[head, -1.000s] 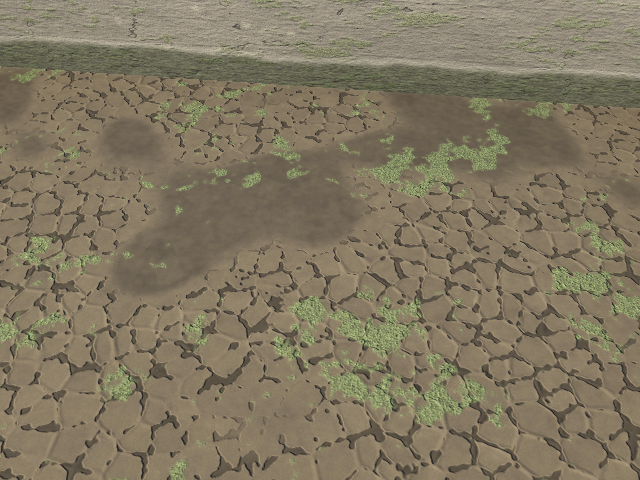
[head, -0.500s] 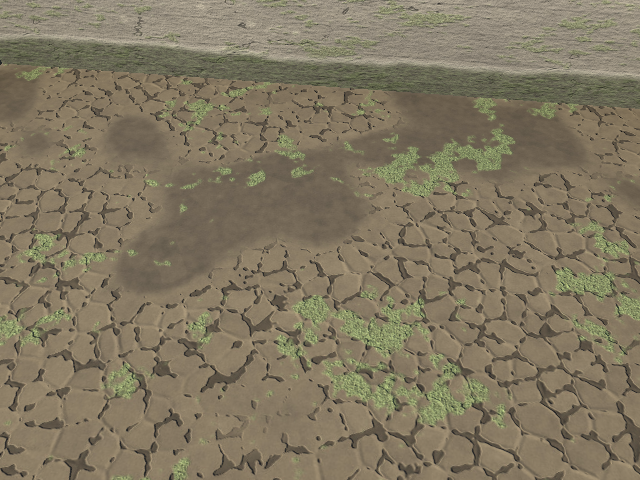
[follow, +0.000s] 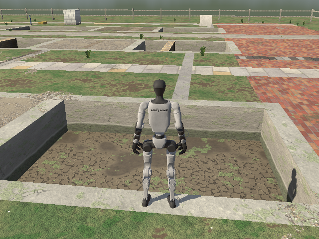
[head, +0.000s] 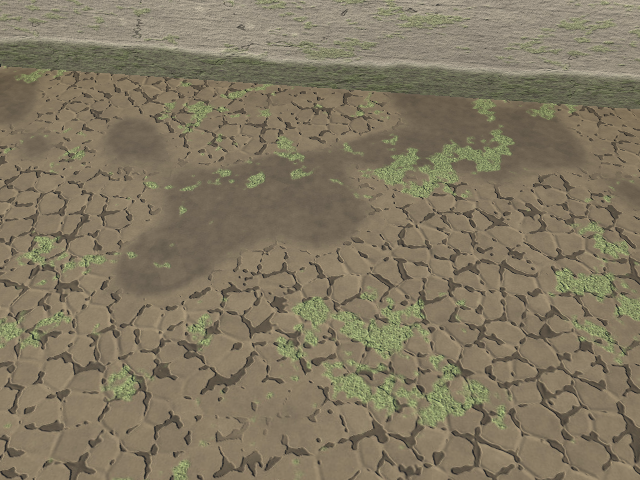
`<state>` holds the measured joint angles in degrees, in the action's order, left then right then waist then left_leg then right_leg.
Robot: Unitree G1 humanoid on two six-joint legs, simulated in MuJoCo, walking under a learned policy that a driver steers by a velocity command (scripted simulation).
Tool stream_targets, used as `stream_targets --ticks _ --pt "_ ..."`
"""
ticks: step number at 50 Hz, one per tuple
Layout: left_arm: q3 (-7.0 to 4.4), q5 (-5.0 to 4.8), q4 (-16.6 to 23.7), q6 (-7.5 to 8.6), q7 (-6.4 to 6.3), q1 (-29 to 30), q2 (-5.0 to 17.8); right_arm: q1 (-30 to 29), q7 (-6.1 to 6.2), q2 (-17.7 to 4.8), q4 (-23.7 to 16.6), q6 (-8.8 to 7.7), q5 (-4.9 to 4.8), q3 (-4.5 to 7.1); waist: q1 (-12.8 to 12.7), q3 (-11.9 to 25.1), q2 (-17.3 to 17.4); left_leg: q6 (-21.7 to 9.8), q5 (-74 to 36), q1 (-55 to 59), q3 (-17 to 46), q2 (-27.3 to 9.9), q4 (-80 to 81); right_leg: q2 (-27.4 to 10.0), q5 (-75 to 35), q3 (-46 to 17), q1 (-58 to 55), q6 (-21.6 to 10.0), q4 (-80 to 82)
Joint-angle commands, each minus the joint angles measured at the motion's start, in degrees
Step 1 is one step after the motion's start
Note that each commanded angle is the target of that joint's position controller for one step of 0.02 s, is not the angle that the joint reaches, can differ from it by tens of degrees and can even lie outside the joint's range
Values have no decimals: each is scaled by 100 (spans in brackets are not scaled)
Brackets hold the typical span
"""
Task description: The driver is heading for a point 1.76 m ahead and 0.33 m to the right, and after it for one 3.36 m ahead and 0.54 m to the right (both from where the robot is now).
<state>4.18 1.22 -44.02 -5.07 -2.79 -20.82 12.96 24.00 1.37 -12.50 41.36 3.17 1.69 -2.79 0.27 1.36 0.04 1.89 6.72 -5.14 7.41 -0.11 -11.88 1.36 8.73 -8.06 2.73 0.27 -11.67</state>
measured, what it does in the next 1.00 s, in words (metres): stands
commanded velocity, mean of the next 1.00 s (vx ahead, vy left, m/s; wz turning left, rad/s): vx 0.13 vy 0.00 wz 0.00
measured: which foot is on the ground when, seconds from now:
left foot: down 0.00-1.00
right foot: down 0.00-1.00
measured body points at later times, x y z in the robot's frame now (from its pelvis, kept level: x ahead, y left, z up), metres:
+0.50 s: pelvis +0.00 +0.00 +0.00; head +0.00 +0.00 +0.45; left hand +0.09 +0.24 -0.12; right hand +0.11 -0.23 -0.11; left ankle +0.00 +0.14 -0.75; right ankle -0.03 -0.13 -0.75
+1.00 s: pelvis +0.00 +0.00 +0.00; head +0.00 +0.00 +0.45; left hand +0.04 +0.24 -0.14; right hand +0.04 -0.24 -0.13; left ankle +0.00 +0.14 -0.75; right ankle -0.03 -0.13 -0.75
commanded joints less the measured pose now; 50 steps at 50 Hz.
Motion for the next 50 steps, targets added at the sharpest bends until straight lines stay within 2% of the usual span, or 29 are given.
stream_targets --ticks 1,2,4,10,14,20,27,32,33,36,39,50 --pt "15 110 581 159 12 114 292 -298 37 -404 -657 -122 54 32 -91 -597 4 -152 -236 -569 -50 -20 246 -110 -214 -91 221 -251 228" --pt "33 151 601 194 32 82 320 -283 43 -404 -703 -126 93 10 -72 -379 -24 -144 -399 -461 -54 -14 194 -116 -433 -98 102 -260 158" --pt "60 171 735 232 49 89 392 -297 59 -442 -838 -129 138 -29 -56 -188 -45 -122 -558 -336 -99 18 72 -111 -699 -90 37 -272 40" --pt "150 248 1035 262 113 235 442 -484 54 -466 -1144 -100 216 -150 -17 -84 -27 -96 -880 -240 -82 -24 -45 -156 -1096 -151 96 -257 -54" --pt "87 187 928 253 171 53 597 -412 14 -617 -1059 -78 154 -114 -21 -24 16 -138 -1268 -41 50 -163 11 -261 -1536 -239 -77 -225 6" --pt "1 114 845 219 228 84 602 -538 -34 -634 -991 -41 82 -42 -28 -128 31 -189 -835 -103 106 -223 130 -305 -1049 -267 -27 -236 141" --pt "-76 61 725 208 230 -48 651 -461 -42 -666 -872 -34 20 33 -35 -138 12 -229 -688 -157 109 -231 150 -311 -884 -247 1 -252 162" --pt "-100 43 638 205 215 -209 672 -315 -33 -679 -775 -38 0 60 -35 -172 3 -232 -668 -193 94 -216 157 -299 -868 -227 18 -251 166" --pt "-147 -8 536 159 142 -106 783 -151 -6 -706 -644 -19 6 88 63 -189 -10 -246 -360 -131 36 -154 172 -231 -570 -211 58 -234 161" --pt "-148 -10 468 115 74 -175 718 -66 -11 -676 -551 -40 -35 103 11 -352 39 -253 -331 -241 19 -138 203 -204 -444 -187 135 -218 193" --pt "-157 -10 385 88 44 -236 689 28 -22 -651 -454 -66 -50 121 -14 -357 35 -249 -447 -281 7 -125 201 -196 -589 -167 73 -231 155" --pt "-173 -41 152 52 6 -343 620 340 -14 -565 -163 -83 -57 153 -25 -409 7 -232 -492 -298 -27 -96 226 -180 -735 -121 38 -248 153"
